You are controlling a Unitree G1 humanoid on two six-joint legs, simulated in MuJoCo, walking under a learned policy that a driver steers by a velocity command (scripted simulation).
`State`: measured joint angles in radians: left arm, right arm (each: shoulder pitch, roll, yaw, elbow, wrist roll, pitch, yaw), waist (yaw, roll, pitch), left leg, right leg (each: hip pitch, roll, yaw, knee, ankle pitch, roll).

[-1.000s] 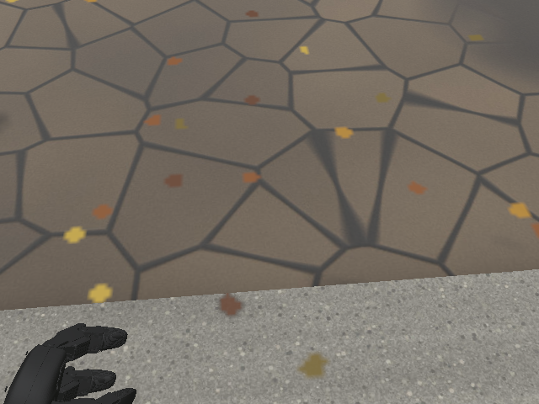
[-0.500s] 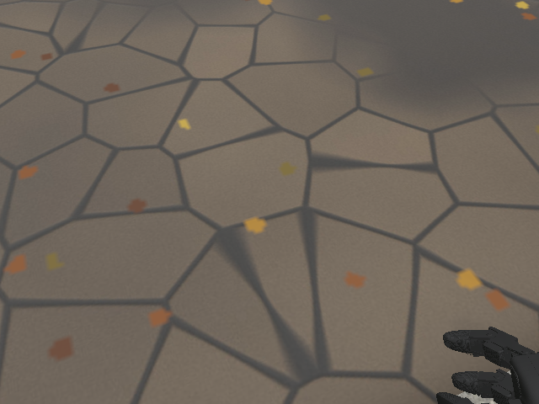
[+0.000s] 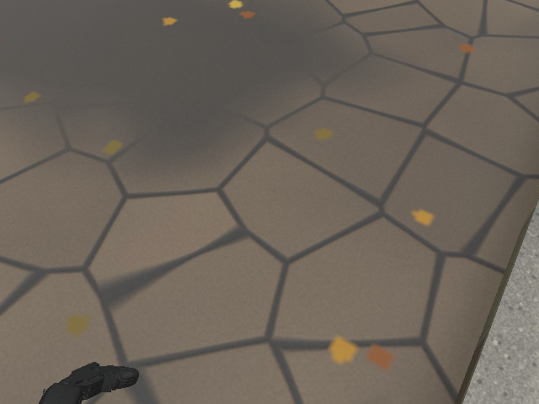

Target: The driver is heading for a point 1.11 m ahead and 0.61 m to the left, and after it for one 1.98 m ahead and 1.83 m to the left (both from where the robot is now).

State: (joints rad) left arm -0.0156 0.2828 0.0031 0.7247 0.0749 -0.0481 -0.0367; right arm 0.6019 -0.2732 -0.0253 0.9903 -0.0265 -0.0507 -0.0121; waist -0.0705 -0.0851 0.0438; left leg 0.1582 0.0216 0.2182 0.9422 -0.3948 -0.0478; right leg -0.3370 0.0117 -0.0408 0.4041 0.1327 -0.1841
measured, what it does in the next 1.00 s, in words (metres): walks ahead, turning left: left foot, then right foot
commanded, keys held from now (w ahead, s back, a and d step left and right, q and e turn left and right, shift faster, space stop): w+shift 0.22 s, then w+q+shift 0.78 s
